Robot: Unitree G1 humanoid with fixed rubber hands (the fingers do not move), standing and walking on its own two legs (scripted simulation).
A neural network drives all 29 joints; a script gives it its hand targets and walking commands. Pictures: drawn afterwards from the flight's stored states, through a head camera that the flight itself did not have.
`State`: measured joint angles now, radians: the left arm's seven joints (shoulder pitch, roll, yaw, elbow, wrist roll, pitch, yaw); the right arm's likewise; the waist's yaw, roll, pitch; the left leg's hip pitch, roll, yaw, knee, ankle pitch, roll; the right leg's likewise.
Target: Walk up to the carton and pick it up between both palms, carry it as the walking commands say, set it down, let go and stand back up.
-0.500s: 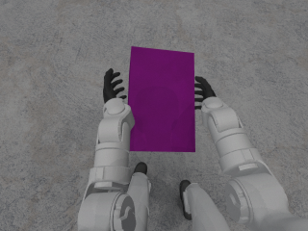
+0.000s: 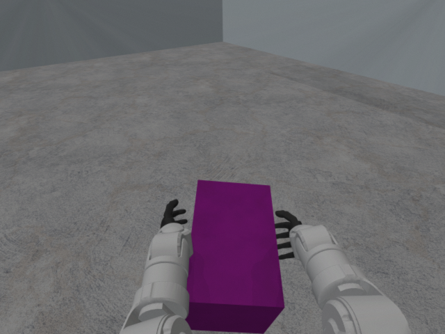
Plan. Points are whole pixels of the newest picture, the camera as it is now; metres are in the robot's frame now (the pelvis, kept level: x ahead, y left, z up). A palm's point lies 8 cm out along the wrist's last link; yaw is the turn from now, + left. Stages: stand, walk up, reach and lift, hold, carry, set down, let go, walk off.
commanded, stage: reach and lift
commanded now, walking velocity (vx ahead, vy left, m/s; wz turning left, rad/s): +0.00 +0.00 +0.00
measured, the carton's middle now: (229, 253) +0.34 +0.07 -0.02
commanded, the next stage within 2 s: hold in 1.40 s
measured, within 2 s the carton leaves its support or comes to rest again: neither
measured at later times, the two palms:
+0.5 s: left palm (187, 245) +0.31 +0.15 +0.04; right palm (312, 257) +0.32 -0.10 +0.03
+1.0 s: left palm (198, 245) +0.30 +0.13 +0.04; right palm (322, 265) +0.30 -0.11 +0.03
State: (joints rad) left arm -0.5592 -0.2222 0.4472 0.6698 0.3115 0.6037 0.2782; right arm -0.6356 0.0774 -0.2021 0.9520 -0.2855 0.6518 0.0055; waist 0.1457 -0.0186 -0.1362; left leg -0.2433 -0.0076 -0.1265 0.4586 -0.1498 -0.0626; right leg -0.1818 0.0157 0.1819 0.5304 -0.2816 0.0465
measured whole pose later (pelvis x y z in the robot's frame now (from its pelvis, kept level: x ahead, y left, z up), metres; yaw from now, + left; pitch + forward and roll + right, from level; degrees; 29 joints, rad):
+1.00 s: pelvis -0.01 +0.01 +0.00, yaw +1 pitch -4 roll -1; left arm -0.50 -0.23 0.29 0.58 0.23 0.66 0.33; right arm -0.49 0.14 -0.22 0.63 -0.22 0.76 -0.18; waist -0.02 -0.01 -0.05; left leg -0.30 -0.02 -0.15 0.52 -0.16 -0.05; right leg -0.20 0.01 0.16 0.54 -0.27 0.06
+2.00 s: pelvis -0.01 +0.00 +0.00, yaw +1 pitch -7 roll +0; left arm -0.43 -0.21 0.27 0.60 0.21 0.65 0.29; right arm -0.38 0.19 -0.20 0.57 -0.20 0.76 -0.24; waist -0.02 -0.03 -0.09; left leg -0.23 -0.02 -0.15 0.50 -0.16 -0.06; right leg -0.15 0.01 0.15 0.55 -0.28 0.05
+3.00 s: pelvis -0.03 +0.00 -0.02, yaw +3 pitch -2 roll -1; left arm -0.43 -0.21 0.22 0.38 0.15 0.72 0.31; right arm -0.42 0.20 -0.17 0.36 -0.18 0.84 -0.27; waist -0.02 -0.01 -0.05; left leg -0.42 -0.02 -0.18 0.63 -0.18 -0.08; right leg -0.33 0.01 0.09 0.68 -0.31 0.05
